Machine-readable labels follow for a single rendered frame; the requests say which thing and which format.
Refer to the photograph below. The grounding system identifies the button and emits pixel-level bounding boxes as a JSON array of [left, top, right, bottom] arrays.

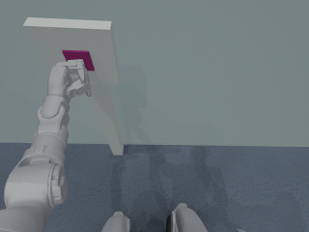
[[62, 49, 95, 72]]

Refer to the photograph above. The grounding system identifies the robot left upper arm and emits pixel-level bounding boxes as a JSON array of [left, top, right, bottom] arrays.
[[0, 163, 68, 232]]

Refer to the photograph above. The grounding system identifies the right robot thigh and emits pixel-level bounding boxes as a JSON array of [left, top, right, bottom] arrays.
[[171, 207, 208, 232]]

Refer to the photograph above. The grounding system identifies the robot right shin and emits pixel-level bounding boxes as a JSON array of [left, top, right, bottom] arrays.
[[171, 203, 187, 232]]

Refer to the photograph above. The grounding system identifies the left robot hand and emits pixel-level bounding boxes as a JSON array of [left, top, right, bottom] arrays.
[[47, 59, 92, 103]]

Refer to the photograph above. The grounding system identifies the panel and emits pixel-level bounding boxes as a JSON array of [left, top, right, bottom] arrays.
[[23, 17, 124, 156]]

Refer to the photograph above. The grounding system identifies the left robot forearm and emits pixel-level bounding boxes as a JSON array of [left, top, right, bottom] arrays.
[[4, 95, 70, 207]]

